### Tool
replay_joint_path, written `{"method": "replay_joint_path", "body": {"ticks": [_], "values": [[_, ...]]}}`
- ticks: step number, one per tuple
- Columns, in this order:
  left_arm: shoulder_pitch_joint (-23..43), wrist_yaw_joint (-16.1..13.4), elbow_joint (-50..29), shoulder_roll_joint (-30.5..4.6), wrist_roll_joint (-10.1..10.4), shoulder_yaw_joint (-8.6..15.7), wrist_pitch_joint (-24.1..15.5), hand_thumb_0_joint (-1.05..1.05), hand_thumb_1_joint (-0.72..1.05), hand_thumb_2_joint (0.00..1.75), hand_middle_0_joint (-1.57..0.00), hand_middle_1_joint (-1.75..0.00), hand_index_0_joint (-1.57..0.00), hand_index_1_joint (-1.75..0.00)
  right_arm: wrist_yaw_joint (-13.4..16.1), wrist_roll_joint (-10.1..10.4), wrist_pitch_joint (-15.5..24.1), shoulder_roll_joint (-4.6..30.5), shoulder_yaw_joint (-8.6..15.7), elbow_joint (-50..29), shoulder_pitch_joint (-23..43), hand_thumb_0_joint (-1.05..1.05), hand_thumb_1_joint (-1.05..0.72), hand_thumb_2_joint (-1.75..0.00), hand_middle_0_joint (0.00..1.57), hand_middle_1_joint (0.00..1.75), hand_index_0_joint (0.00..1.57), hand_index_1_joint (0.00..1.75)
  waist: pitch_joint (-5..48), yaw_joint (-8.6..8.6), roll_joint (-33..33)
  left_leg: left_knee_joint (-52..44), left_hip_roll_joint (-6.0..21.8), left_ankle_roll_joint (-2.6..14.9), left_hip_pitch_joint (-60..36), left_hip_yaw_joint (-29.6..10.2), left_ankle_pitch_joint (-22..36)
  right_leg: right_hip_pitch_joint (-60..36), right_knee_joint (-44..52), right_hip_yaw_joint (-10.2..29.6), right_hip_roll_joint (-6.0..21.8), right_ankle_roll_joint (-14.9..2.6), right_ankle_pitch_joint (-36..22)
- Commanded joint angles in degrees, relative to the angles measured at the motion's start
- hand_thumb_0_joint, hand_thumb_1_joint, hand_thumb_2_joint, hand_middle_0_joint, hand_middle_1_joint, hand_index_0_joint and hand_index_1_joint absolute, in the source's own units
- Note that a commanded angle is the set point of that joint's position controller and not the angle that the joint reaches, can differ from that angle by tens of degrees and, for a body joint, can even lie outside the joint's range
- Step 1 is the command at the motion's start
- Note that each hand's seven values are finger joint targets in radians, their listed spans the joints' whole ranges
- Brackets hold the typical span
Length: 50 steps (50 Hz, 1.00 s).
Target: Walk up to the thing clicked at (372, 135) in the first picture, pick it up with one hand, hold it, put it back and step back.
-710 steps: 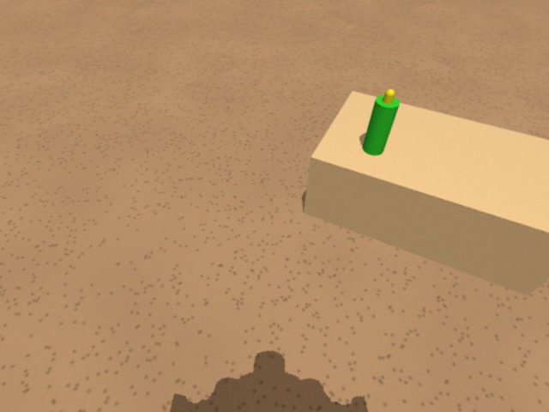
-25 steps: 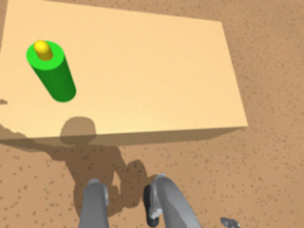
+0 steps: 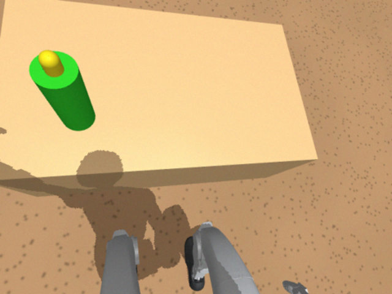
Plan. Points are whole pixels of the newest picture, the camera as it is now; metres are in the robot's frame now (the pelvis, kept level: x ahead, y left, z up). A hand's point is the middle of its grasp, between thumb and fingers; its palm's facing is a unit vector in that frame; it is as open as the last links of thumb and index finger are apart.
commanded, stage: go down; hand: left
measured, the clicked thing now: (66, 92) +0.57 +0.23 -0.16
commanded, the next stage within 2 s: none
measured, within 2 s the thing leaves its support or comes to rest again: neither
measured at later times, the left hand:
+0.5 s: hand out of the picture +0.48 +0.43 +0.08, palm faces +0.39 -0.92 -0.02, open 17.5 cm
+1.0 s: hand out of the picture +0.49 +0.43 +0.09, palm faces +0.40 -0.92 -0.02, open 17.5 cm
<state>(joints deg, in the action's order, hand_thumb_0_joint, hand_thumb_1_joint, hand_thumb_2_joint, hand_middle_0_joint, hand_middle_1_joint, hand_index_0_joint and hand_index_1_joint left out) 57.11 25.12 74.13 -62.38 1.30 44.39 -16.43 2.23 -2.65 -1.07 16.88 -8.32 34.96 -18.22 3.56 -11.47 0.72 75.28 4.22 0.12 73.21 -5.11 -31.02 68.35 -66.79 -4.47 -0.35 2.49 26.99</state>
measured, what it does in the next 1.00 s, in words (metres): stands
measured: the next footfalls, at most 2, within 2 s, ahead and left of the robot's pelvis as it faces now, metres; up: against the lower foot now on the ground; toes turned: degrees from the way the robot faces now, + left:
none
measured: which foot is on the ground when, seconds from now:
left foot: down 0.00-1.00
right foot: down 0.00-1.00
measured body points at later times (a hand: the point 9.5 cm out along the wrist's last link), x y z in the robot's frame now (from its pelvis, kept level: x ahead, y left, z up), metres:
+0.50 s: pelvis +0.00 +0.00 +0.00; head +0.20 +0.08 +0.40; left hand +0.46 +0.48 +0.09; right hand +0.04 -0.27 -0.09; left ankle +0.02 +0.11 -0.62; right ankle +0.04 -0.16 -0.62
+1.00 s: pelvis +0.00 +0.00 +0.00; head +0.20 +0.07 +0.40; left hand +0.46 +0.48 +0.09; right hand +0.04 -0.27 -0.09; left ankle +0.02 +0.11 -0.62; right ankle +0.04 -0.16 -0.62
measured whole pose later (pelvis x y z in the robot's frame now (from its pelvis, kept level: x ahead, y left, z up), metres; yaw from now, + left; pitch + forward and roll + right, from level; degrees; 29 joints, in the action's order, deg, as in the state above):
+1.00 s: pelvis +0.00 +0.00 +0.00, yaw +0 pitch +29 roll -8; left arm 57.7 25.6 74.3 -63.3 1.5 44.6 -16.4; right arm 2.5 -2.5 -0.9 17.0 -8.5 34.5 -17.9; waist 3.5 -11.5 0.9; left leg 75.3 4.2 0.1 73.4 -5.1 -31.3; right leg 68.5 -66.8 -4.4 -0.4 2.5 27.2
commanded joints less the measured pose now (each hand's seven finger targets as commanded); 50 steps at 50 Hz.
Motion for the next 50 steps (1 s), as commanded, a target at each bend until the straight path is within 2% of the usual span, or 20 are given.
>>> {"method": "replay_joint_path", "body": {"ticks": [1,4,7,9,12,13,14,16,17,19,20,21,23,26,28,32,34,39,40,50], "values": [[16.12,-0.27,-11.83,-22.75,1.55,0.71,-3.47,0.0,-0.58,0.08,-0.05,-0.09,-0.06,-0.08,1.32,-0.01,0.39,13.33,5.04,-0.29,-12.02,0.0,-0.89,-0.89,0.2,0.3,0.2,0.3,31.79,1.98,-19.43,-9.6,-0.61,0.07,-30.66,-0.85,24.29,-10.33,6.02,0.94,-1.46,-4.1,-13.11],[15.22,-0.17,-11.59,-22.69,1.56,0.66,-3.59,0.0,-0.55,0.09,-0.04,-0.08,-0.05,-0.08,1.24,-0.02,0.28,13.55,5.08,-0.17,-12.11,0.0,-0.89,-0.89,0.2,0.3,0.2,0.3,30.7,2.34,-20.0,-9.34,-0.4,-0.3,-31.89,-1.26,26.31,-7.92,5.94,0.53,-1.59,-4.31,-12.87],[13.98,0.28,-11.46,-21.24,1.98,0.19,-4.03,0.0,-0.56,0.09,-0.04,-0.09,-0.05,-0.08,1.29,0.07,0.38,13.27,5.24,0.32,-12.12,0.0,-0.89,-0.89,0.2,0.3,0.2,0.3,29.96,2.37,-18.9,-9.54,-0.44,-0.17,-30.59,-1.3,24.72,-8.53,5.76,0.55,-1.61,-4.24,-12.56],[15.37,0.37,-12.68,-22.53,2.23,0.96,-4.36,0.0,-0.58,0.08,-0.05,-0.09,-0.06,-0.08,1.36,0.13,0.6,13.38,5.31,-0.67,-11.14,0.0,-0.89,-0.89,0.2,0.3,0.2,0.3,29.65,2.37,-18.96,-9.79,-0.55,-0.04,-29.31,-1.11,22.35,-9.21,5.92,0.78,-1.49,-4.16,-11.69],[16.47,0.45,-14.01,-22.8,2.34,0.95,-4.58,0.0,-0.58,0.08,-0.04,-0.09,-0.06,-0.08,1.38,0.05,0.72,13.66,5.41,-0.59,-11.7,0.0,-0.89,-0.89,0.2,0.3,0.2,0.3,32.21,2.11,-19.3,-9.34,-0.62,0.0,-30.65,-1.02,24.2,-10.29,5.66,0.87,-1.4,-4.19,-13.04],[15.12,0.62,-13.14,-21.99,2.35,0.66,-4.41,0.0,-0.56,0.08,-0.05,-0.09,-0.06,-0.08,1.41,0.06,0.74,13.37,5.35,-0.53,-11.49,0.0,-0.89,-0.89,0.2,0.3,0.2,0.3,32.11,2.42,-19.49,-9.28,-0.73,-0.02,-30.68,-0.8,25.03,-10.34,5.84,0.97,-1.31,-4.18,-13.57],[13.5,0.95,-9.87,-18.54,2.51,-1.62,-3.94,0.0,-0.57,0.09,-0.04,-0.09,-0.05,-0.08,1.28,0.09,0.61,13.21,5.24,0.86,-12.67,0.0,-0.89,-0.89,0.2,0.3,0.2,0.3,30.24,1.7,-18.45,-9.3,-0.63,-0.14,-30.91,-1.08,25.6,-8.92,5.76,0.64,-1.49,-4.25,-13.51],[15.29,0.4,-14.28,-23.39,2.35,1.5,-4.39,0.0,-0.56,0.1,-0.04,-0.09,-0.05,-0.08,1.39,0.05,0.79,13.94,5.43,-0.52,-11.63,0.0,-0.89,-0.89,0.2,0.3,0.2,0.3,33.07,2.84,-20.12,-8.76,-0.46,-0.36,-32.97,-1.43,29.92,-9.12,5.16,0.54,-1.4,-4.26,-15.49],[16.28,0.54,-15.12,-23.77,2.33,1.19,-4.52,0.0,-0.55,0.09,-0.04,-0.08,-0.05,-0.07,1.41,-0.06,0.78,13.93,5.3,-0.21,-12.01,0.0,-0.89,-0.89,0.2,0.3,0.2,0.3,34.31,3.04,-21.56,-8.48,-0.41,-0.53,-34.42,-1.44,31.32,-8.8,4.91,0.5,-1.45,-4.33,-15.87],[14.12,0.97,-12.56,-20.1,2.68,-0.01,-4.18,0.0,-0.56,0.1,-0.04,-0.09,-0.05,-0.08,1.23,-0.15,0.56,13.56,5.39,0.87,-12.76,0.0,-0.89,-0.89,0.2,0.3,0.2,0.3,32.49,2.64,-21.54,-8.8,-0.1,-0.94,-35.77,-2.13,32.24,-6.34,4.87,0.02,-1.62,-4.46,-15.11],[16.26,0.84,-14.91,-20.76,2.48,-0.44,-4.26,0.0,-0.55,0.1,-0.04,-0.09,-0.05,-0.08,1.24,-0.11,0.65,13.62,5.61,0.5,-12.23,0.0,-0.89,-0.89,0.2,0.3,0.2,0.3,31.78,2.8,-22.62,-9.24,-0.18,-1.0,-35.51,-1.96,30.24,-5.84,5.17,0.31,-1.54,-4.51,-13.91],[16.15,0.32,-14.78,-22.05,2.65,1.18,-4.3,0.0,-0.56,0.1,-0.04,-0.08,-0.04,-0.08,1.34,-0.1,0.72,13.87,5.63,0.07,-11.72,0.0,-0.89,-0.89,0.2,0.3,0.2,0.3,32.58,2.82,-21.76,-9.23,-0.06,-0.93,-36.02,-2.22,29.87,-5.94,5.25,0.27,-1.62,-4.43,-13.63],[18.12,-0.07,-16.64,-24.13,2.41,1.94,-4.61,0.0,-0.56,0.09,-0.04,-0.08,-0.05,-0.08,1.38,-0.1,0.64,13.73,5.36,-0.37,-11.63,0.0,-0.89,-0.89,0.2,0.3,0.2,0.3,33.95,3.03,-22.63,-9.33,-0.3,-0.85,-35.27,-1.86,29.34,-8.24,5.23,0.57,-1.42,-4.4,-14.19],[15.93,-0.07,-13.35,-20.6,2.17,0.19,-3.83,0.0,-0.56,0.11,-0.03,-0.09,-0.04,-0.08,1.43,-0.16,0.53,13.41,5.31,-0.12,-11.65,0.0,-0.89,-0.89,0.2,0.3,0.2,0.3,31.76,2.3,-21.28,-9.57,-0.17,-0.72,-35.25,-1.98,29.86,-7.14,5.48,0.31,-1.58,-4.37,-14.22],[16.03,-0.45,-14.35,-21.95,2.09,0.99,-3.76,0.0,-0.55,0.1,-0.04,-0.08,-0.05,-0.08,1.51,-0.18,0.62,13.68,5.38,-0.25,-11.62,0.0,-0.89,-0.89,0.2,0.3,0.2,0.3,33.2,2.75,-21.11,-9.31,-0.01,-0.78,-36.29,-2.12,32.67,-7.61,5.29,0.19,-1.65,-4.33,-15.77],[15.86,-0.44,-10.99,-20.72,1.5,-0.12,-3.46,0.0,-0.58,0.1,-0.04,-0.09,-0.05,-0.09,1.38,-0.22,0.59,13.26,5.08,-1.0,-11.37,0.0,-0.89,-0.89,0.2,0.3,0.2,0.3,30.26,1.7,-18.13,-9.41,-0.44,-0.01,-31.41,-1.3,27.55,-9.36,5.91,0.58,-1.51,-4.14,-14.46],[17.08,-0.61,-11.91,-22.45,1.27,0.32,-3.86,0.0,-0.57,0.09,-0.04,-0.09,-0.05,-0.08,1.38,-0.25,0.58,13.22,4.97,-1.18,-11.2,0.0,-0.89,-0.89,0.2,0.3,0.2,0.3,30.35,1.86,-18.23,-9.41,-0.6,0.2,-29.93,-0.88,26.09,-10.28,6.19,0.88,-1.43,-4.06,-14.21],[16.73,0.24,-10.41,-22.43,1.72,0.26,-4.32,0.0,-0.58,0.09,-0.04,-0.09,-0.05,-0.08,1.2,-0.14,0.55,13.71,5.04,-0.78,-11.66,0.0,-0.89,-0.89,0.2,0.3,0.2,0.3,29.95,1.52,-19.0,-9.66,-0.25,-0.17,-30.84,-1.67,25.4,-8.33,5.53,0.52,-1.57,-4.17,-12.91],[17.97,0.14,-13.25,-24.52,1.69,1.43,-4.74,0.0,-0.56,0.09,-0.04,-0.09,-0.05,-0.08,1.13,-0.17,0.62,13.79,4.89,-1.73,-11.13,0.0,-0.88,-0.89,0.2,0.3,0.2,0.3,31.73,2.31,-19.94,-9.66,-0.25,-0.35,-31.61,-1.77,26.51,-8.8,5.12,0.52,-1.45,-4.25,-13.45],[17.35,0.44,-13.7,-24.81,1.63,1.52,-3.41,0.0,-0.58,0.1,-0.04,-0.08,-0.05,-0.08,1.36,-0.02,0.45,13.93,4.98,-1.37,-11.76,0.0,-0.89,-0.89,0.2,0.3,0.2,0.3,33.89,2.72,-21.96,-9.27,-0.4,-0.6,-34.52,-1.61,29.69,-8.86,5.36,0.67,-1.48,-4.3,-14.71]]}}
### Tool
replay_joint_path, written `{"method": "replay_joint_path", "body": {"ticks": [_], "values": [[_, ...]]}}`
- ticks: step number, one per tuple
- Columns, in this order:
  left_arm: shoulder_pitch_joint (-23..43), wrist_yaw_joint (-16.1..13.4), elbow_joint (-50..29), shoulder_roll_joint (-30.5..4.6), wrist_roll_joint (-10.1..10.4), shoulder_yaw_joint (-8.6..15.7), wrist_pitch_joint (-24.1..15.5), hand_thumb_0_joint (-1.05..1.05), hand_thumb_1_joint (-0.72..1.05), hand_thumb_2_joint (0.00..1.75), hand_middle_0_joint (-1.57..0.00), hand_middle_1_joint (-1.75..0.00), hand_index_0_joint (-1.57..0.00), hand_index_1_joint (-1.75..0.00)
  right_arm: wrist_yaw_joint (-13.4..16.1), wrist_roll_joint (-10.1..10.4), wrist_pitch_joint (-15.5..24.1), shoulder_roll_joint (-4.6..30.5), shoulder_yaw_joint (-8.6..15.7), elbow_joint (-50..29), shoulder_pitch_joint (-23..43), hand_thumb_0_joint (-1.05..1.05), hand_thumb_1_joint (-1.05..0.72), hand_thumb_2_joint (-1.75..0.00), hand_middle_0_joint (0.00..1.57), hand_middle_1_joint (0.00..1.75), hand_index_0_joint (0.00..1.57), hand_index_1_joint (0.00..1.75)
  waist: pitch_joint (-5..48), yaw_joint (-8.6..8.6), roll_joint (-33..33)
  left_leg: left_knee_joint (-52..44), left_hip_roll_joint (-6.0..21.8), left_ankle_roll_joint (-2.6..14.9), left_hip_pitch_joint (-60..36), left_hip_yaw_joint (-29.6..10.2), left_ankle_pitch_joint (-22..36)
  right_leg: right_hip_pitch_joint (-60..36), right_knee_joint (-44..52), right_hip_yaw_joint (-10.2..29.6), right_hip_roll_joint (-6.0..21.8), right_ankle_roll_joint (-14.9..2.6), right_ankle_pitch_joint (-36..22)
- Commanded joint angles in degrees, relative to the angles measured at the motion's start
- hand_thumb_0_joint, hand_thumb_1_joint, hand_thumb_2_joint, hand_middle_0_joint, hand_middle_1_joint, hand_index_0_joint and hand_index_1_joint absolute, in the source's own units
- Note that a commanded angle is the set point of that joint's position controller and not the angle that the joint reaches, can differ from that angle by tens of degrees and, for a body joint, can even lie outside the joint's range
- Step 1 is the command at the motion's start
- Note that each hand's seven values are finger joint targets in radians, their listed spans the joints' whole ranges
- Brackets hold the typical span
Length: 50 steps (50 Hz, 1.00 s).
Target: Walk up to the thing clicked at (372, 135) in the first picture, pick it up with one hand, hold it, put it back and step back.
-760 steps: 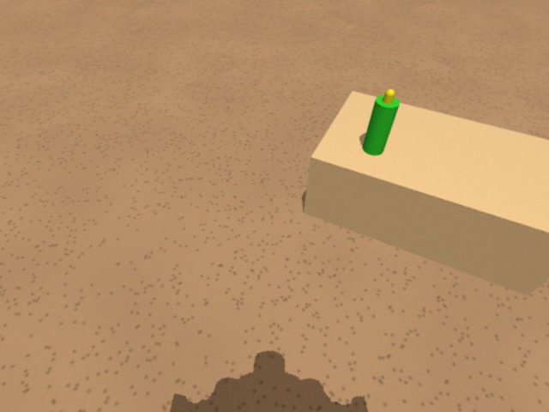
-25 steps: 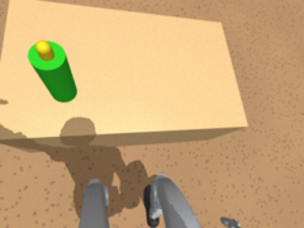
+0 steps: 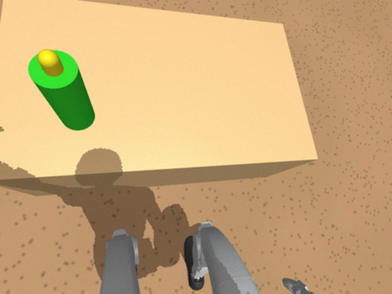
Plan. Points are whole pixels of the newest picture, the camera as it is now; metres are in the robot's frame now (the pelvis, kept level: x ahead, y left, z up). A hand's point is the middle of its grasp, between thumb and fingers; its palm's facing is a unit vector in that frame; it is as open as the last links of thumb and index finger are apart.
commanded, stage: go down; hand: left
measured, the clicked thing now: (65, 91) +0.57 +0.23 -0.16
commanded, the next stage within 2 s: approach in 1.54 s
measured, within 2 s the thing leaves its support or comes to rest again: neither
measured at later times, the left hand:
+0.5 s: hand out of the picture +0.48 +0.43 +0.09, palm faces +0.40 -0.92 -0.02, open 17.6 cm
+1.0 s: hand out of the picture +0.48 +0.44 +0.09, palm faces +0.39 -0.92 -0.03, open 17.6 cm
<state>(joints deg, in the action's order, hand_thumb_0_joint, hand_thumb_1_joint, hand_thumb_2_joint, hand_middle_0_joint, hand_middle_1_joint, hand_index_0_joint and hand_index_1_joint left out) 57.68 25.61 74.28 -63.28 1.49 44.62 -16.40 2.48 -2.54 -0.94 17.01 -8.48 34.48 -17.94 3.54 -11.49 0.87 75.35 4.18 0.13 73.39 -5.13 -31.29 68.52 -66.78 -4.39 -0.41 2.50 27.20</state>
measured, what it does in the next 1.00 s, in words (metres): stands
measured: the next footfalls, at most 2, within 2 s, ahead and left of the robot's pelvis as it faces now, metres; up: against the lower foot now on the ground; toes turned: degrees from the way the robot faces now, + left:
none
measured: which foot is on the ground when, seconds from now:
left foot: down 0.00-1.00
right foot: down 0.00-1.00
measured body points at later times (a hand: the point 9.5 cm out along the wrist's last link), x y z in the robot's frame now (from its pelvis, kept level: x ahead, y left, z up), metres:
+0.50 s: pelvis +0.00 +0.00 +0.00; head +0.20 +0.07 +0.40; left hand +0.45 +0.48 +0.09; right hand +0.04 -0.27 -0.09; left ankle +0.02 +0.11 -0.62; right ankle +0.04 -0.16 -0.62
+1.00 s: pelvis +0.00 +0.00 +0.00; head +0.20 +0.07 +0.40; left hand +0.45 +0.48 +0.10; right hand +0.03 -0.27 -0.09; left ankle +0.02 +0.11 -0.62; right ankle +0.04 -0.16 -0.62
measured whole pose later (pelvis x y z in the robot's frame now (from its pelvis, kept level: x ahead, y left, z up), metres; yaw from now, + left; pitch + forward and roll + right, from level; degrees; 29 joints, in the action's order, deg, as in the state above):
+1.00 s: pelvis +0.00 +0.00 +0.00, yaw +0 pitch +29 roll -8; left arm 57.8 26.2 75.2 -64.3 1.5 44.3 -16.2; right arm 2.5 -2.5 -0.7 17.2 -8.6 34.6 -18.2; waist 3.5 -11.5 0.6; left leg 75.5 4.2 0.2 73.7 -5.3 -31.3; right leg 68.7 -66.8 -4.4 -0.5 2.5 27.1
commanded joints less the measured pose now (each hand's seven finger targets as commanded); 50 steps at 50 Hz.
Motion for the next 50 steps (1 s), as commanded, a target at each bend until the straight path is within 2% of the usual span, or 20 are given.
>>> {"method": "replay_joint_path", "body": {"ticks": [1,4,5,7,10,11,12,13,16,17,20,22,27,34,36,38,40,42,45,50], "values": [[15.81,0.13,-11.76,-22.31,1.45,0.42,-3.06,0.0,-0.58,0.1,-0.03,-0.09,-0.04,-0.08,1.27,-0.05,0.3,13.76,5.26,-0.21,-12.38,0.0,-0.89,-0.89,0.2,0.3,0.2,0.3,32.08,2.17,-21.38,-9.25,-0.15,-0.59,-34.4,-1.74,29.2,-7.45,5.5,0.45,-1.59,-4.29,-14.15],[16.0,0.11,-11.97,-22.13,1.57,0.28,-3.23,0.0,-0.57,0.1,-0.03,-0.09,-0.04,-0.08,1.06,-0.01,0.34,13.52,5.2,-0.11,-12.37,0.0,-0.88,-0.89,0.2,0.3,0.2,0.3,30.94,2.11,-20.48,-9.12,-0.29,-0.44,-32.53,-1.62,28.83,-8.2,5.45,0.45,-1.53,-4.28,-14.38],[15.38,-0.23,-12.23,-23.4,1.54,1.61,-3.38,0.0,-0.59,0.09,-0.04,-0.09,-0.05,-0.08,1.15,0.01,0.45,13.43,5.05,-1.25,-11.65,0.0,-0.89,-0.89,0.2,0.3,0.2,0.3,31.33,2.43,-18.67,-8.84,-0.48,0.12,-31.2,-1.07,27.79,-10.07,5.82,0.72,-1.47,-4.05,-14.85],[15.87,0.07,-12.02,-21.14,1.44,-0.28,-3.52,0.0,-0.6,0.09,-0.04,-0.09,-0.05,-0.09,0.97,-0.14,0.33,13.38,5.32,-0.07,-12.9,0.0,-0.89,-0.89,0.2,0.3,0.2,0.3,31.27,1.68,-19.02,-8.99,-0.59,0.1,-30.6,-0.93,27.55,-10.58,5.68,0.75,-1.38,-4.09,-15.21],[15.17,0.03,-12.12,-23.02,1.61,1.07,-3.74,0.0,-0.57,0.09,-0.04,-0.09,-0.05,-0.08,1.08,-0.09,0.42,13.89,5.33,-0.13,-12.51,0.0,-0.88,-0.89,0.2,0.3,0.2,0.3,32.01,2.51,-19.85,-8.81,-0.32,-0.3,-33.08,-1.43,30.52,-8.76,5.37,0.29,-1.51,-4.22,-15.55],[15.77,0.32,-12.53,-22.74,1.7,0.45,-3.94,0.0,-0.58,0.1,-0.04,-0.09,-0.05,-0.09,1.07,-0.08,0.26,13.73,5.29,0.4,-12.64,0.0,-0.89,-0.89,0.2,0.3,0.2,0.3,31.73,2.4,-20.2,-8.82,-0.41,-0.29,-32.71,-1.37,29.5,-8.65,5.34,0.53,-1.46,-4.21,-15.11],[16.44,0.11,-13.66,-24.53,1.64,1.84,-4.17,0.0,-0.58,0.09,-0.04,-0.09,-0.05,-0.08,1.15,-0.09,0.44,13.87,5.33,-0.74,-11.59,0.0,-0.88,-0.89,0.2,0.3,0.2,0.3,32.29,2.59,-20.59,-8.93,-0.4,-0.24,-33.02,-1.38,28.4,-8.51,5.42,0.59,-1.44,-4.2,-14.35],[15.47,0.21,-11.84,-22.4,1.89,1.06,-4.02,0.0,-0.58,0.1,-0.04,-0.09,-0.05,-0.08,1.01,-0.15,0.4,13.48,5.15,-0.27,-12.11,0.0,-0.89,-0.89,0.2,0.3,0.2,0.3,31.39,2.14,-20.25,-9.05,-0.42,-0.22,-31.87,-1.28,27.81,-8.97,5.45,0.55,-1.44,-4.21,-14.37],[15.44,0.5,-11.83,-21.98,1.97,0.41,-3.9,0.0,-0.58,0.09,-0.04,-0.09,-0.05,-0.08,1.07,-0.12,0.21,13.39,5.27,0.95,-12.71,0.0,-0.89,-0.89,0.2,0.3,0.2,0.3,31.34,2.2,-20.11,-9.41,-0.6,-0.13,-31.33,-1.06,26.24,-9.47,5.67,0.63,-1.4,-4.21,-13.81],[16.01,0.18,-14.35,-24.57,1.78,2.24,-4.08,0.0,-0.59,0.09,-0.04,-0.09,-0.05,-0.08,1.24,-0.14,0.36,13.73,5.29,-0.88,-11.52,0.0,-0.89,-0.89,0.2,0.3,0.2,0.3,33.38,2.66,-20.3,-9.04,-0.58,0.02,-32.28,-0.89,28.09,-10.81,5.67,0.73,-1.31,-4.05,-15.31],[14.41,0.43,-13.76,-23.7,2.03,2.13,-3.93,0.0,-0.58,0.09,-0.04,-0.08,-0.05,-0.08,1.24,-0.05,0.45,13.75,5.34,-0.93,-11.62,0.0,-0.89,-0.89,0.2,0.3,0.2,0.3,34.0,3.11,-20.42,-8.83,-0.58,-0.14,-33.44,-1.1,30.61,-10.67,5.42,0.72,-1.34,-4.15,-16.41],[15.44,0.65,-12.91,-22.14,2.02,0.94,-3.64,0.0,-0.6,0.09,-0.04,-0.09,-0.05,-0.08,1.32,-0.08,0.48,13.63,5.44,-0.22,-11.94,0.0,-0.89,-0.89,0.2,0.3,0.2,0.3,31.71,2.07,-20.73,-9.03,-0.31,-0.28,-33.12,-1.46,29.48,-8.45,5.3,0.46,-1.44,-4.21,-15.12],[15.56,0.35,-12.42,-20.87,1.87,-0.04,-3.19,0.0,-0.58,0.1,-0.03,-0.09,-0.04,-0.08,1.36,-0.06,0.65,13.74,5.59,0.35,-12.5,0.0,-0.89,-0.89,0.2,0.3,0.2,0.3,31.76,1.82,-20.22,-9.27,-0.17,-0.35,-33.86,-1.7,29.04,-7.68,5.53,0.29,-1.47,-4.25,-14.5],[16.94,0.04,-11.6,-22.14,1.3,0.14,-3.6,0.0,-0.58,0.1,-0.03,-0.1,-0.05,-0.09,1.15,-0.21,0.5,13.65,5.18,0.14,-12.18,0.0,-0.88,-0.89,0.2,0.3,0.2,0.3,30.76,1.84,-20.84,-9.64,-0.01,-0.52,-33.46,-2.0,28.06,-6.79,5.36,0.17,-1.54,-4.32,-13.54],[17.84,-0.29,-12.77,-24.78,1.06,1.13,-3.72,0.0,-0.58,0.09,-0.04,-0.09,-0.05,-0.08,1.12,-0.17,0.48,13.46,4.73,-0.96,-11.48,0.0,-0.88,-0.89,0.2,0.3,0.2,0.3,32.27,2.45,-20.69,-9.66,-0.48,-0.21,-32.36,-1.34,26.94,-9.97,5.75,0.61,-1.43,-4.23,-13.83],[15.7,-0.13,-9.66,-22.6,1.13,0.52,-3.38,0.0,-0.61,0.09,-0.04,-0.09,-0.05,-0.08,1.22,-0.09,0.54,13.35,4.86,-1.11,-11.18,0.0,-0.88,-0.89,0.2,0.3,0.2,0.3,30.3,1.8,-18.63,-9.49,-0.55,0.15,-30.1,-0.94,25.04,-9.96,5.97,0.7,-1.52,-4.08,-13.59],[17.13,0.17,-11.62,-23.51,1.28,0.45,-3.82,0.0,-0.59,0.09,-0.04,-0.09,-0.05,-0.08,1.11,-0.14,0.64,13.57,4.98,-0.69,-11.52,0.0,-0.88,-0.89,0.2,0.3,0.2,0.3,30.5,1.98,-20.29,-9.7,-0.48,-0.11,-30.27,-1.28,24.1,-9.1,5.56,0.77,-1.45,-4.17,-12.42],[17.71,0.15,-12.22,-25.24,1.2,1.42,-3.85,0.0,-0.58,0.09,-0.04,-0.08,-0.05,-0.07,1.07,-0.05,0.62,13.77,4.85,-1.46,-11.32,0.0,-0.88,-0.89,0.2,0.3,0.2,0.3,31.62,2.32,-20.32,-9.74,-0.31,-0.22,-31.2,-1.52,25.09,-9.09,5.41,0.52,-1.47,-4.26,-12.68],[15.18,0.82,-9.55,-21.68,1.31,-0.49,-3.36,0.0,-0.59,0.09,-0.04,-0.09,-0.05,-0.08,1.13,-0.17,0.58,13.79,5.0,-0.77,-11.81,0.0,-0.88,-0.89,0.2,0.3,0.2,0.3,30.55,1.42,-19.67,-9.36,-0.14,-0.39,-32.17,-1.69,27.1,-7.75,5.4,0.29,-1.66,-4.23,-13.64],[16.45,1.01,-13.42,-24.4,1.75,1.32,-3.64,0.0,-0.6,0.1,-0.03,-0.09,-0.04,-0.08,1.07,-0.09,0.59,14.06,5.19,-0.35,-12.63,0.0,-0.88,-0.89,0.2,0.3,0.2,0.3,33.35,2.61,-21.68,-8.72,-0.13,-0.5,-34.16,-1.88,30.24,-7.65,4.74,0.39,-1.47,-4.28,-14.96]]}}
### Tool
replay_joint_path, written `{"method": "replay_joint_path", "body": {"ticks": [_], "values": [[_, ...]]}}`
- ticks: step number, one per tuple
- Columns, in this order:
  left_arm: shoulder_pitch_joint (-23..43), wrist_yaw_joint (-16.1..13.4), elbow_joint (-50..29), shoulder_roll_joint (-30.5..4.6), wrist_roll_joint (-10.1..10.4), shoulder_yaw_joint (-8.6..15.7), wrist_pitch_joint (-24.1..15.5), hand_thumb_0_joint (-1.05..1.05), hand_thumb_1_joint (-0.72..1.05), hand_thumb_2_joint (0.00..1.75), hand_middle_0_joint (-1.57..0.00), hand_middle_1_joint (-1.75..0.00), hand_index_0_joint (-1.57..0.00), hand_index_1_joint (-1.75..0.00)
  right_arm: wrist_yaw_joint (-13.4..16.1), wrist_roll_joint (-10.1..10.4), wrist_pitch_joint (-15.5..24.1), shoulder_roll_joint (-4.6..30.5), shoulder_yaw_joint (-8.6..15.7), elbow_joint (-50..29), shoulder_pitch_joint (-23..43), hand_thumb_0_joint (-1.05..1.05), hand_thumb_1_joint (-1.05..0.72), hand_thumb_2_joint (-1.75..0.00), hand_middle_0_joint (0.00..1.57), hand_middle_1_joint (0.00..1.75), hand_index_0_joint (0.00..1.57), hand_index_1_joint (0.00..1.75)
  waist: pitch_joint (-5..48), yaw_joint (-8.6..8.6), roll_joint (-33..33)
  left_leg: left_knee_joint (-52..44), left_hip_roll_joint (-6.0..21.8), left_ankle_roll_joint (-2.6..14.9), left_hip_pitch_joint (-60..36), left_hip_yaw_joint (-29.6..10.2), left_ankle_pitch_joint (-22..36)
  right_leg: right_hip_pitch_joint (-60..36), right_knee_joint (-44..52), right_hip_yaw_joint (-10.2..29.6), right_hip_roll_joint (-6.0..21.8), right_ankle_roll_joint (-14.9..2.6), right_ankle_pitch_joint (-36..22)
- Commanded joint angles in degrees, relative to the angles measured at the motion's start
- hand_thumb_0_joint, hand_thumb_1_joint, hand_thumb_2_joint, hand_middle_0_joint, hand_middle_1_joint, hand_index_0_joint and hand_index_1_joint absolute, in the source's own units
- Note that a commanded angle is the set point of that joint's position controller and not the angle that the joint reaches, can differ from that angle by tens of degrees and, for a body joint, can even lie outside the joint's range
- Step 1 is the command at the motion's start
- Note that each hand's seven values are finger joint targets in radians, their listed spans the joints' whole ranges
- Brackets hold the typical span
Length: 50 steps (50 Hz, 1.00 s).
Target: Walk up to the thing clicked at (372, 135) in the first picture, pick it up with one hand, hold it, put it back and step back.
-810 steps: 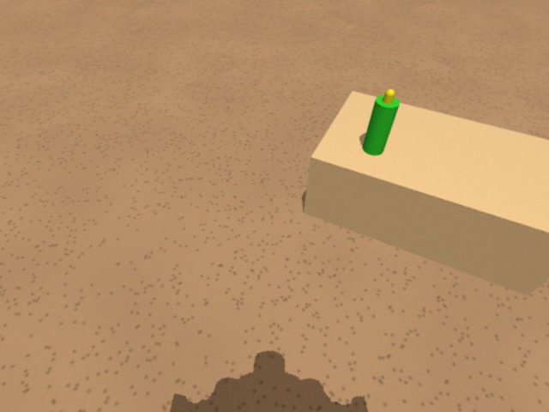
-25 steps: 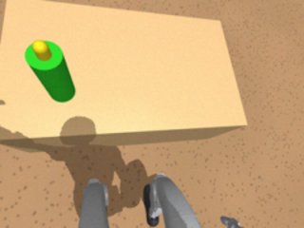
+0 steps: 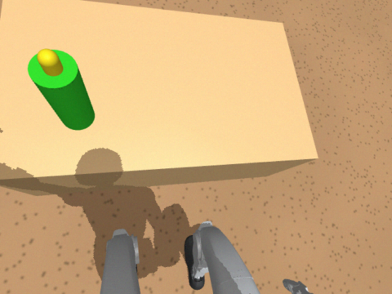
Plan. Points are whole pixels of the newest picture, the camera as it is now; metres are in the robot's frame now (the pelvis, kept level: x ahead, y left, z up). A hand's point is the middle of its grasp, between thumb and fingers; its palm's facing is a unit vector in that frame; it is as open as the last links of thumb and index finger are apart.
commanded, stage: go down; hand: left
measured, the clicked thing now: (65, 91) +0.57 +0.23 -0.16
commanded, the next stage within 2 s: approach in 0.54 s
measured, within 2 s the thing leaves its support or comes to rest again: neither
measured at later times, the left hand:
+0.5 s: hand out of the picture +0.48 +0.43 +0.09, palm faces +0.40 -0.92 -0.02, open 17.6 cm
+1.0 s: hand out of the picture +0.49 +0.41 +0.01, palm faces +0.40 -0.92 +0.02, open 17.7 cm
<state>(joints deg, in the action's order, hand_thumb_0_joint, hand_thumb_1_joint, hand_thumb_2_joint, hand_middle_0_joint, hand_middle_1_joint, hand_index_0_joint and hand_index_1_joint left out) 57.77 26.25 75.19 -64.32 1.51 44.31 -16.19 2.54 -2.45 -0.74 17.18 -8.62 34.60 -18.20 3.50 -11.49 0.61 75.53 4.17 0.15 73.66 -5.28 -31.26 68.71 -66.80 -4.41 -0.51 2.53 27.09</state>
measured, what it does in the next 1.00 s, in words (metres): stands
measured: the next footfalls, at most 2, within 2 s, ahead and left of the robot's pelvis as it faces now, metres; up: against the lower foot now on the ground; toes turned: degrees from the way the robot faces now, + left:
none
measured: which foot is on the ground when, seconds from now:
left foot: down 0.00-1.00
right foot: down 0.00-1.00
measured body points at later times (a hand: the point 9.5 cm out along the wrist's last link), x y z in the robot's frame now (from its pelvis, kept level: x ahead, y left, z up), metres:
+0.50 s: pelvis +0.00 +0.00 +0.00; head +0.20 +0.07 +0.40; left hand +0.45 +0.48 +0.09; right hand +0.04 -0.27 -0.09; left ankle +0.02 +0.11 -0.62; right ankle +0.04 -0.16 -0.62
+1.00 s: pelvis -0.01 +0.00 -0.03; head +0.21 +0.07 +0.36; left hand +0.46 +0.46 +0.01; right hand +0.04 -0.27 -0.12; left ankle +0.02 +0.11 -0.62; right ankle +0.04 -0.16 -0.62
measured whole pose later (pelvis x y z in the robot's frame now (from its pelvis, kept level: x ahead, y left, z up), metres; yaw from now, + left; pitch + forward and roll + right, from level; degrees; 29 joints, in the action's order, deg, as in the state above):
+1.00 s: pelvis -0.01 +0.00 -0.03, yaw +0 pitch +32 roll -8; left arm 59.7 22.5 80.9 -60.1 3.6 41.0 -21.8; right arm 0.9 -3.4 0.2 18.1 -8.9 33.4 -16.9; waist 4.6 -11.6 1.1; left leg 82.6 3.6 0.0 82.2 -5.6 -33.1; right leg 77.7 -74.9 -4.3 -0.1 2.1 29.5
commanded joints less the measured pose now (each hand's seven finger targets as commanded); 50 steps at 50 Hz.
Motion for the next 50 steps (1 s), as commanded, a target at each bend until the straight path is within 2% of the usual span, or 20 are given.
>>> {"method": "replay_joint_path", "body": {"ticks": [1,2,8,13,16,18,22,23,26,27,29,31,34,35,36,37,40,43,48,50], "values": [[15.99,0.55,-12.81,-21.48,1.79,0.5,-3.51,0.0,-0.61,0.09,-0.04,-0.09,-0.05,-0.08,0.94,-0.18,0.23,13.66,5.29,0.06,-12.72,0.0,-0.88,-0.89,0.2,0.3,0.2,0.3,32.37,2.11,-21.31,-9.2,-0.12,-0.65,-34.58,-1.89,29.99,-7.37,4.95,0.21,-1.44,-4.36,-14.33],[16.6,0.17,-15.22,-23.22,1.86,2.1,-3.63,0.0,-0.6,0.1,-0.03,-0.09,-0.05,-0.09,1.01,-0.2,0.3,13.94,5.3,-1.01,-12.2,0.0,-0.88,-0.89,0.2,0.3,0.2,0.3,34.05,2.61,-21.44,-9.1,0.01,-0.73,-35.98,-2.03,32.0,-7.75,4.89,0.07,-1.45,-4.34,-15.51],[15.64,-0.63,-15.06,-23.08,1.41,2.32,-3.51,0.0,-0.6,0.1,-0.03,-0.09,-0.05,-0.08,1.14,-0.11,0.23,13.42,5.35,-0.88,-11.54,0.0,-0.88,-0.89,0.2,0.3,0.2,0.3,33.01,2.95,-21.28,-9.74,-0.36,-0.38,-33.47,-1.34,27.24,-8.75,5.41,0.54,-1.32,-4.26,-13.36],[15.09,-0.27,-13.08,-21.77,1.55,1.35,-3.52,0.0,-0.61,0.09,-0.04,-0.1,-0.05,-0.08,1.25,-0.09,0.36,13.22,5.16,-0.97,-11.15,0.0,-0.88,-0.89,0.2,0.3,0.2,0.3,30.31,1.9,-18.92,-9.65,-0.42,-0.02,-31.39,-1.27,25.65,-9.15,5.65,0.62,-1.35,-4.14,-13.09],[15.69,-0.15,-13.59,-22.15,1.71,1.47,-3.91,0.0,-0.61,0.09,-0.04,-0.1,-0.05,-0.08,1.21,-0.17,0.49,13.5,5.28,-0.84,-11.17,0.0,-0.88,-0.89,0.2,0.3,0.2,0.3,30.9,2.3,-20.4,-9.36,-0.34,-0.33,-32.3,-1.45,26.91,-7.86,5.15,0.59,-1.24,-4.24,-13.23],[15.34,0.23,-11.51,-20.64,1.84,0.36,-3.76,0.0,-0.58,0.1,-0.03,-0.1,-0.05,-0.09,1.23,-0.19,0.44,13.43,5.22,-0.12,-11.65,0.0,-0.88,-0.89,0.2,0.3,0.2,0.3,30.23,1.51,-19.43,-8.89,-0.29,-0.19,-32.04,-1.36,27.03,-7.35,5.33,0.5,-1.35,-4.21,-13.54],[16.34,0.13,-14.1,-23.67,1.8,2.29,-4.36,0.0,-0.61,0.09,-0.04,-0.09,-0.05,-0.08,1.14,-0.25,0.47,13.6,5.17,-0.99,-11.24,0.0,-0.88,-0.89,0.2,0.3,0.2,0.3,32.65,2.72,-19.84,-8.67,-0.5,-0.03,-32.06,-1.09,27.55,-9.19,4.93,0.84,-1.2,-4.13,-14.33],[17.34,0.37,-14.04,-23.67,1.78,1.89,-4.33,0.0,-0.6,0.09,-0.03,-0.09,-0.05,-0.08,1.24,-0.3,0.47,13.63,5.09,-0.83,-11.41,0.0,-0.89,-0.89,0.2,0.3,0.2,0.3,33.73,1.67,-20.37,-8.17,-0.48,0.01,-32.4,-1.08,28.64,-9.79,4.84,0.87,-1.17,-4.04,-15.45],[16.09,0.29,-13.45,-23.15,1.51,1.68,-3.61,0.0,-0.61,0.1,-0.03,-0.09,-0.05,-0.09,1.06,-0.32,0.26,13.78,5.31,0.04,-12.43,0.0,-0.89,-0.89,0.2,0.3,0.2,0.3,34.22,2.39,-20.63,-8.23,-0.52,-0.1,-33.59,-1.16,30.97,-9.71,4.64,0.77,-1.18,-4.12,-16.38],[16.29,0.19,-15.17,-24.32,1.59,2.69,-3.68,0.0,-0.61,0.09,-0.04,-0.1,-0.05,-0.09,1.2,-0.31,0.25,13.56,5.08,-0.95,-11.52,0.0,-0.88,-0.89,0.2,0.3,0.2,0.3,34.96,2.92,-21.22,-8.27,-0.51,-0.15,-34.13,-1.06,31.66,-9.87,4.74,0.72,-1.17,-4.09,-16.73],[16.53,0.12,-14.03,-23.3,1.48,1.81,-3.2,0.0,-0.61,0.09,-0.04,-0.1,-0.05,-0.09,1.26,-0.2,0.25,13.62,5.19,-0.81,-11.27,0.0,-0.88,-0.89,0.2,0.3,0.2,0.3,33.64,2.39,-20.98,-8.84,-0.37,-0.35,-34.44,-1.33,29.54,-8.66,5.01,0.59,-1.34,-4.16,-14.76],[16.53,-0.25,-14.72,-24.52,1.21,2.57,-3.23,0.0,-0.61,0.09,-0.04,-0.1,-0.05,-0.09,1.24,-0.2,0.19,13.22,5.12,-1.14,-11.1,0.0,-0.88,-0.89,0.2,0.3,0.2,0.3,33.61,2.8,-20.65,-8.97,-0.79,0.06,-31.79,-0.54,26.81,-11.33,5.66,1.09,-1.17,-4.05,-14.41],[14.66,-0.43,-13.2,-22.83,1.62,2.32,-3.02,0.0,-0.61,0.0,-0.05,-0.04,-0.08,-0.02,1.47,0.0,0.38,13.13,5.06,-1.1,-10.79,0.0,-0.86,-0.88,0.2,0.3,0.2,0.3,31.81,2.32,-19.02,-9.1,-0.63,0.23,-30.33,-0.63,26.43,-11.16,5.33,1.03,-1.24,-3.95,-14.71],[13.94,-0.13,-11.08,-20.21,2.06,1.02,-2.84,0.0,-0.61,0.0,-0.06,-0.04,-0.08,-0.02,1.31,-0.05,0.27,13.22,5.23,-0.04,-11.84,0.0,-0.86,-0.88,0.2,0.3,0.2,0.3,30.02,1.85,-19.08,-8.87,-0.5,0.01,-30.57,-1.03,27.27,-8.88,5.12,0.66,-1.37,-4.09,-14.3],[13.11,-0.19,-10.5,-19.44,2.48,1.38,-2.78,0.0,-0.61,0.0,-0.06,-0.04,-0.09,-0.02,1.26,-0.05,0.39,13.23,5.19,-0.96,-11.18,0.0,-0.86,-0.88,0.2,0.3,0.2,0.3,29.14,1.79,-17.99,-8.59,-0.38,0.15,-30.27,-1.15,27.8,-8.15,5.16,0.49,-1.37,-4.02,-14.53],[13.21,-0.07,-8.56,-17.43,3.05,0.17,-2.84,0.0,-0.61,0.0,-0.06,-0.04,-0.08,-0.02,1.18,0.1,0.47,13.04,4.99,-0.59,-11.33,0.0,-0.86,-0.88,0.2,0.3,0.2,0.3,27.29,1.12,-17.19,-8.37,-0.29,0.09,-29.2,-1.36,26.43,-6.86,4.98,0.38,-1.42,-4.05,-13.44],[14.52,-0.59,-7.77,-15.43,4.37,0.2,-4.35,0.0,-0.61,0.0,-0.05,-0.03,-0.08,-0.01,0.85,0.04,1.12,12.89,4.96,-1.78,-10.64,0.0,-0.85,-0.88,0.2,0.3,0.2,0.3,25.68,0.83,-15.5,-7.39,-0.47,0.4,-24.93,-0.92,22.66,-6.15,4.23,0.71,-1.21,-4.02,-12.1],[14.74,-1.52,-3.93,-10.8,4.36,-2.49,-5.69,0.0,-0.61,0.0,-0.04,-0.05,-0.07,-0.03,0.36,-0.27,1.45,12.59,4.7,-1.97,-10.18,0.0,-0.85,-0.88,0.2,0.3,0.2,0.3,24.35,-0.37,-13.7,-5.51,-0.65,0.7,-20.88,-0.62,19.04,-4.05,2.74,0.99,-1.03,-3.91,-10.51],[18.0,-4.08,-4.27,-11.57,2.4,-3.47,-10.3,0.0,-0.61,0.03,-0.03,-0.06,-0.06,-0.04,-1.22,-1.57,1.09,12.76,3.9,-1.21,-10.15,0.0,-0.86,-0.88,0.2,0.3,0.2,0.3,28.86,-0.54,-17.55,0.81,-0.03,-0.13,-20.44,-2.52,24.07,6.51,-5.42,0.51,-1.0,-4.56,-10.38],[20.3,-4.71,-5.79,-12.19,2.08,-3.26,-12.74,0.0,-0.61,0.05,-0.03,-0.07,-0.05,-0.06,-1.78,-2.3,0.74,12.98,3.79,-0.91,-9.43,0.0,-0.86,-0.88,0.2,0.3,0.2,0.3,31.24,-0.73,-19.49,3.51,0.13,-0.45,-18.96,-3.13,23.34,10.16,-8.93,0.61,-0.94,-4.73,-9.15]]}}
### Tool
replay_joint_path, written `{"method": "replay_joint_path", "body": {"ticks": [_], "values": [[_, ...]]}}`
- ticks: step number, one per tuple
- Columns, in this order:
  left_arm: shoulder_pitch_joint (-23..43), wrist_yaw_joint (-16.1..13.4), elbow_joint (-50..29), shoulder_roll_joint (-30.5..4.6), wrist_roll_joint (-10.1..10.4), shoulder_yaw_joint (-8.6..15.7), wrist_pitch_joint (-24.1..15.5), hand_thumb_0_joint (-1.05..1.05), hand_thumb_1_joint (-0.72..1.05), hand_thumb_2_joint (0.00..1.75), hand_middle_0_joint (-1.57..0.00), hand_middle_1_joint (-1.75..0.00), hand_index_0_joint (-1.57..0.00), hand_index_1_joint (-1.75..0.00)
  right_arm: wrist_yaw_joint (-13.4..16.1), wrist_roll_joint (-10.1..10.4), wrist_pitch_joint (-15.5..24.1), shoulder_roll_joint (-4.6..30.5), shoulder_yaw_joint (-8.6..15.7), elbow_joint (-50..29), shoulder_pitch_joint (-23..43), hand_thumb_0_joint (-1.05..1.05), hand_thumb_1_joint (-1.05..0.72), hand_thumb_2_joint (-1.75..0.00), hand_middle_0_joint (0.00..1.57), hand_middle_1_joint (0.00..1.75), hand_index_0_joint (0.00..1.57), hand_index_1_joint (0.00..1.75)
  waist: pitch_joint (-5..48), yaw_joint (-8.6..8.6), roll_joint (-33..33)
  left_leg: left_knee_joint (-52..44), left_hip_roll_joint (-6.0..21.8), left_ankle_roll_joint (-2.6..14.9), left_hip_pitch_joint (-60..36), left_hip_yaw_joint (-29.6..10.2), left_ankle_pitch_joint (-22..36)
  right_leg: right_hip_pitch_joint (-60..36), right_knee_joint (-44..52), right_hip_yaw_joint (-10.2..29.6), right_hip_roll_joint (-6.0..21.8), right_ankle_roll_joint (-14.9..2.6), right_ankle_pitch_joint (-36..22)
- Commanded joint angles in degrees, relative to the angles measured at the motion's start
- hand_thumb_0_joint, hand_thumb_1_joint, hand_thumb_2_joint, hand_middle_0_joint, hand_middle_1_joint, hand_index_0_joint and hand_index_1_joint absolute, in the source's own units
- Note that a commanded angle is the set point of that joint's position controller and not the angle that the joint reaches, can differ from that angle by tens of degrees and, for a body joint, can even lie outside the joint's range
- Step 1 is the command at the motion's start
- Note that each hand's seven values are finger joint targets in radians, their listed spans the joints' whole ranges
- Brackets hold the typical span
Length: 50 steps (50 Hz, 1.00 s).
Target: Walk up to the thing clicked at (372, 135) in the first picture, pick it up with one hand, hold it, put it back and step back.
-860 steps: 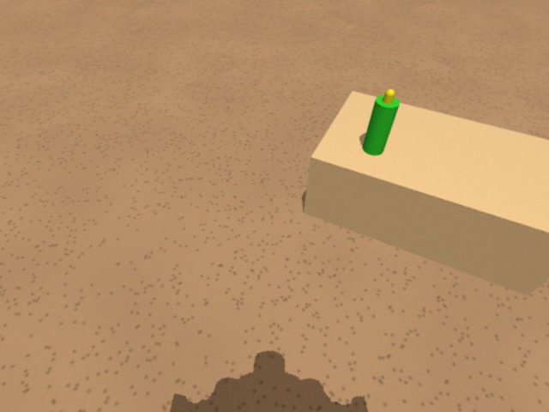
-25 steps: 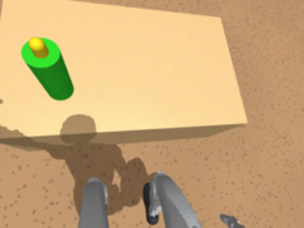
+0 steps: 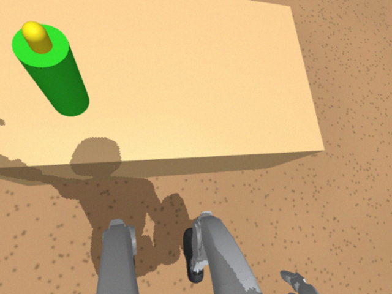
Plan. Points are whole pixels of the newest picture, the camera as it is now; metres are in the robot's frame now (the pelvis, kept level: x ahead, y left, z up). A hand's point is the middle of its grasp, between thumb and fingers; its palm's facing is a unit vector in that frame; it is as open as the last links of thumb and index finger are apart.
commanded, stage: approach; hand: left
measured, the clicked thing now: (56, 72) +0.57 +0.24 -0.12
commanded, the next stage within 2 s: close in in 0.44 s
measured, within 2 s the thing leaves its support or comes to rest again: leaves its support in 1.98 s
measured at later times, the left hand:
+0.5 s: hand (32, 96) +0.54 +0.30 -0.17, palm faces +0.34 -0.94 -0.02, open 17.5 cm
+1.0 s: hand (49, 97) +0.54 +0.26 -0.17, palm faces +0.34 -0.94 -0.01, open 17.7 cm
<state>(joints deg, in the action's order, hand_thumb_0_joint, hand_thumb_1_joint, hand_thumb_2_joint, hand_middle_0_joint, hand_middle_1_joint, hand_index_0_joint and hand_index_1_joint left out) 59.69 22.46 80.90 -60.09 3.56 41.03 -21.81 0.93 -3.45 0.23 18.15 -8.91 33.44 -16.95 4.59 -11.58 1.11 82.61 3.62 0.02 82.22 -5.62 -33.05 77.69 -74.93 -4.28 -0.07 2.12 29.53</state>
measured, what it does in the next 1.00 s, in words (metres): lowers itself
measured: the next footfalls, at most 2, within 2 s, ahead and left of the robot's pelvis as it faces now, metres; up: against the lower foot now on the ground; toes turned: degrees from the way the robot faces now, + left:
none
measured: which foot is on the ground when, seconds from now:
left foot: down 0.00-1.00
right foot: down 0.00-1.00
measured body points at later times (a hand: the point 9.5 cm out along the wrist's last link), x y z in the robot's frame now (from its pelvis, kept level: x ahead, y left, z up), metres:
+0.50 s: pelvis -0.05 -0.02 -0.18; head +0.22 +0.03 +0.18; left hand +0.51 +0.35 -0.17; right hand -0.04 -0.27 -0.28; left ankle +0.03 +0.11 -0.59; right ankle +0.05 -0.16 -0.59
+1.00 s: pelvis -0.06 -0.02 -0.21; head +0.18 +0.03 +0.17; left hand +0.51 +0.31 -0.17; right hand -0.03 -0.29 -0.31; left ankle +0.03 +0.11 -0.59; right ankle +0.04 -0.16 -0.59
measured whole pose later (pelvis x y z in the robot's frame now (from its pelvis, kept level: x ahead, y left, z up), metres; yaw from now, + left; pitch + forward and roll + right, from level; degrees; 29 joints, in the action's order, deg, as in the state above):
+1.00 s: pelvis -0.06 -0.02 -0.21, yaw -3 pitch +36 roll -8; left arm 66.6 4.8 69.4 -45.8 -2.5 34.6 -21.6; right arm -2.8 -5.7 -5.6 17.3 -7.4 33.8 -12.9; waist 4.9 -14.8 -1.2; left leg 124.1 2.1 -1.0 121.7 -7.7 -38.8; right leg 118.6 -118.6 -3.0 -0.1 2.4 36.1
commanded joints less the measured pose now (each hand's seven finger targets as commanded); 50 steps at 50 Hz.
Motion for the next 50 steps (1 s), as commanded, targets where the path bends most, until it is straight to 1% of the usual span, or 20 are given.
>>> {"method": "replay_joint_path", "body": {"ticks": [1,4,9,12,17,18,21,28,31,33,38,39,42,43,44,45,46,47,48,50], "values": [[19.23,-1.57,-12.08,-18.02,-0.13,1.21,-8.19,0.0,-0.61,0.07,-0.02,-0.08,-0.04,-0.07,-0.49,-1.61,-0.33,11.75,3.54,0.17,-10.74,0.0,-0.85,-0.88,0.2,0.3,0.2,0.3,31.48,0.0,-20.56,-2.02,0.53,-0.19,-25.86,-2.51,24.97,1.71,-2.42,0.75,-1.29,-4.3,-11.69],[21.85,-2.73,-13.3,-18.64,-0.98,2.0,-10.15,0.0,-0.61,0.1,-0.01,-0.09,-0.03,-0.08,-1.45,-2.67,-1.16,12.12,3.48,0.1,-10.61,0.0,-0.86,-0.89,0.2,0.3,0.2,0.3,36.11,-0.21,-23.96,1.8,0.59,-0.39,-24.26,-2.57,26.03,4.57,-7.54,1.0,-1.22,-4.47,-12.01],[24.39,-4.59,-15.74,-18.65,-3.49,2.67,-10.34,0.0,-0.57,0.12,0.0,-0.08,-0.01,-0.08,-2.65,-3.77,-3.01,13.21,4.11,0.28,-10.93,0.0,-0.88,-0.89,0.2,0.3,0.2,0.3,43.44,0.17,-30.08,7.09,1.48,-1.46,-28.5,-4.39,33.89,12.32,-15.2,0.3,-1.2,-4.84,-13.51],[27.92,-6.7,-15.5,-18.32,-4.85,2.57,-10.06,0.0,-0.57,0.15,0.0,-0.09,-0.01,-0.09,-3.07,-4.22,-4.07,12.49,3.84,0.81,-11.0,0.0,-0.89,-0.89,0.2,0.3,0.2,0.3,43.46,-1.88,-28.96,11.39,0.81,-0.57,-19.28,-2.89,27.79,12.12,-18.37,0.7,-1.05,-4.59,-12.52],[25.58,-9.33,-11.77,-15.84,-7.14,1.73,-9.9,0.0,-0.53,0.13,0.0,-0.11,-0.02,-0.1,-3.77,-4.85,-5.14,12.5,3.38,-0.28,-10.16,0.0,-0.89,-0.89,0.2,0.3,0.2,0.3,40.95,-3.06,-23.23,18.46,0.22,0.67,-4.8,-1.36,20.06,13.17,-23.95,0.26,-1.1,-4.01,-10.89],[25.82,-9.5,-11.46,-14.18,-7.55,0.24,-10.0,0.0,-0.54,0.13,0.0,-0.12,-0.02,-0.1,-4.01,-4.92,-5.32,12.37,3.13,-0.35,-10.15,0.0,-0.89,-0.89,0.2,0.3,0.2,0.3,39.04,-3.76,-23.22,19.28,0.13,0.58,-1.76,-1.32,18.46,13.93,-25.19,-0.05,-0.97,-4.03,-10.23],[23.82,-10.61,-11.66,-13.52,-7.36,0.91,-9.95,0.0,-0.55,0.13,-0.01,-0.12,-0.03,-0.11,-4.51,-4.74,-5.67,12.72,3.33,-1.25,-10.16,0.0,-0.89,-0.89,0.2,0.3,0.2,0.3,39.42,-3.55,-20.08,22.08,-0.17,1.0,5.26,-0.27,12.73,13.15,-26.91,-0.33,-1.23,-3.54,-7.04],[26.74,-12.94,-25.02,-14.3,-6.6,1.37,-9.5,0.0,-0.53,0.1,-0.05,-0.13,-0.07,-0.11,-4.32,-4.07,-6.29,12.86,4.63,-1.08,-9.18,0.0,-0.89,-0.89,0.2,0.3,0.2,0.3,46.51,-1.38,-22.67,26.54,-0.56,0.91,9.62,1.85,6.19,12.2,-31.12,-0.1,-1.51,-3.27,-3.65],[29.73,-14.78,-30.39,-13.52,-6.15,1.14,-8.69,0.0,-0.57,0.06,-0.03,-0.1,-0.06,-0.08,-3.71,-3.88,-6.55,12.41,5.23,-0.28,-9.32,0.0,-0.9,-0.89,0.2,0.3,0.2,0.3,47.97,-1.65,-23.94,27.16,-0.77,0.87,11.03,2.42,3.12,11.73,-31.56,-0.03,-1.55,-3.29,-2.22],[31.01,-15.64,-31.97,-10.56,-5.95,-0.8,-7.97,0.0,-0.58,0.04,-0.04,-0.1,-0.06,-0.07,-3.34,-3.73,-6.43,12.23,5.54,0.16,-9.47,0.0,-0.9,-0.89,0.2,0.3,0.2,0.3,47.69,-2.53,-25.07,27.17,-0.85,0.77,10.1,2.35,2.84,12.96,-31.75,-0.26,-1.43,-3.46,-2.38],[27.23,-17.96,-25.07,-4.79,-6.9,-4.08,-4.69,0.0,-0.61,0.03,-0.04,-0.09,-0.07,-0.06,-2.58,-3.47,-6.44,12.38,6.22,1.5,-9.72,0.0,-0.91,-0.89,0.2,0.3,0.2,0.3,40.28,-3.48,-22.62,26.56,-0.95,0.77,11.74,1.5,1.32,18.68,-31.57,-0.87,-1.26,-3.84,-1.13],[29.03,-17.77,-25.0,-0.93,-6.72,-7.51,-4.39,0.0,-0.61,0.03,-0.04,-0.09,-0.07,-0.07,-2.6,-3.38,-6.27,11.58,5.8,1.27,-9.35,0.0,-0.91,-0.89,0.2,0.3,0.2,0.3,37.61,-5.03,-20.05,27.02,-1.03,1.16,14.75,1.67,-0.88,18.62,-30.74,-0.91,-1.29,-3.56,0.31],[25.97,-17.96,-22.52,-3.06,-6.4,-5.69,-3.66,0.0,-0.61,0.0,-0.04,-0.08,-0.08,-0.05,-2.57,-3.11,-6.01,12.67,6.17,0.96,-8.3,0.0,-0.91,-0.89,0.2,0.3,0.2,0.3,34.62,-3.55,-18.81,26.73,-1.11,1.34,16.24,1.37,-2.13,20.63,-31.04,-1.04,-1.11,-3.59,1.32],[26.47,-17.45,-22.26,0.09,-6.22,-8.09,-3.45,0.0,-0.61,0.0,-0.04,-0.09,-0.08,-0.06,-2.68,-2.98,-5.93,12.12,5.99,0.75,-8.48,0.0,-0.91,-0.89,0.2,0.3,0.2,0.3,34.67,-4.74,-17.07,27.18,-1.11,1.46,16.49,1.35,-1.36,19.53,-30.82,-1.25,-1.25,-3.46,0.52],[26.52,-17.21,-21.69,1.3,-5.56,-8.09,-3.51,0.0,-0.61,0.01,-0.04,-0.09,-0.07,-0.05,-2.73,-2.72,-5.88,12.37,6.13,0.51,-8.26,0.0,-0.91,-0.89,0.2,0.3,0.2,0.3,33.38,-4.59,-16.16,26.7,-1.13,1.38,16.35,0.74,-1.78,21.4,-31.07,-1.51,-1.04,-3.53,0.93],[26.1,-17.38,-22.67,-1.69,-5.38,-5.74,-3.52,0.0,-0.61,0.0,-0.04,-0.1,-0.08,-0.06,-2.67,-2.64,-5.93,12.77,6.33,0.43,-8.54,0.0,-0.91,-0.89,0.2,0.3,0.2,0.3,34.13,-3.92,-16.67,26.65,-1.13,1.39,16.47,0.77,-0.85,20.75,-31.42,-1.51,-1.09,-3.57,0.28],[25.63,-17.4,-20.89,-0.49,-5.23,-6.46,-3.3,0.0,-0.61,0.0,-0.04,-0.09,-0.08,-0.05,-2.75,-2.49,-6.02,12.76,6.14,0.29,-7.76,0.0,-0.91,-0.89,0.2,0.3,0.2,0.3,32.44,-3.68,-16.76,26.08,-1.12,1.19,16.2,0.24,-1.59,22.51,-31.96,-1.65,-0.9,-3.66,1.06],[26.89,-17.22,-21.81,2.28,-5.14,-8.66,-3.35,0.0,-0.61,0.01,-0.04,-0.09,-0.08,-0.06,-2.97,-2.38,-5.88,12.31,6.07,-0.32,-7.96,0.0,-0.91,-0.89,0.2,0.3,0.2,0.3,33.51,-4.49,-16.31,26.08,-1.07,1.13,15.75,0.12,-0.64,21.5,-31.99,-1.84,-1.02,-3.69,0.29],[26.08,-17.87,-22.7,-2.04,-5.5,-4.93,-3.32,0.0,-0.61,0.02,-0.04,-0.09,-0.08,-0.06,-2.95,-2.54,-6.09,13.12,6.69,0.16,-9.0,0.0,-0.91,-0.89,0.2,0.3,0.2,0.3,36.5,-3.13,-16.34,26.43,-1.11,1.09,14.2,0.21,1.66,19.99,-32.31,-1.69,-1.01,-3.69,-1.51],[27.4,-18.23,-22.96,0.68,-5.42,-6.5,-3.0,0.0,-0.61,0.01,-0.06,-0.08,-0.09,-0.06,-3.07,-2.52,-6.25,12.55,6.66,0.2,-8.88,0.0,-0.89,-0.89,0.2,0.3,0.2,0.3,37.21,-3.49,-18.28,26.45,-1.04,0.78,12.18,0.16,3.53,21.26,-33.06,-1.59,-0.86,-3.9,-2.66]]}}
